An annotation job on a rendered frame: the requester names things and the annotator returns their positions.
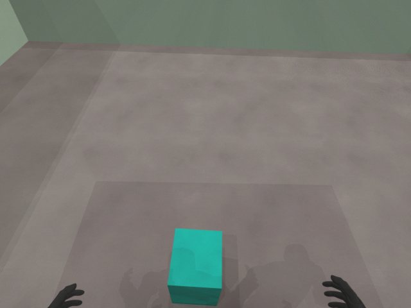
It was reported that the robot right hand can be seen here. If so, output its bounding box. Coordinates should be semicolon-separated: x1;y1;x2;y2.
322;275;366;308

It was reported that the robot left hand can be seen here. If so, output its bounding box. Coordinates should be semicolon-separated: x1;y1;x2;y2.
48;284;84;308

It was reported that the carton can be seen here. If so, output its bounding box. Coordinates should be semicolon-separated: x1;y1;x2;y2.
168;228;222;306

